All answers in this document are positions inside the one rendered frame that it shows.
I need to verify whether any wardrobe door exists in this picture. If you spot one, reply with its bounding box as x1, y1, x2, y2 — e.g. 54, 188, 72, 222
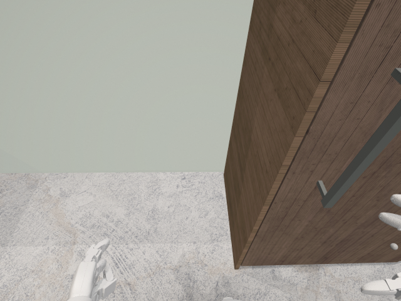
241, 0, 401, 266

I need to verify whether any left robot hand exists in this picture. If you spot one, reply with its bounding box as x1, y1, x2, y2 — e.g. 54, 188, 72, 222
68, 238, 117, 301

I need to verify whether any right robot hand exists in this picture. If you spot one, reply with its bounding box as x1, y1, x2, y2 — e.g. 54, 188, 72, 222
361, 194, 401, 300

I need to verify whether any handle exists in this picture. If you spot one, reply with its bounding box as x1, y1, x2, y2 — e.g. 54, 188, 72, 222
316, 68, 401, 208

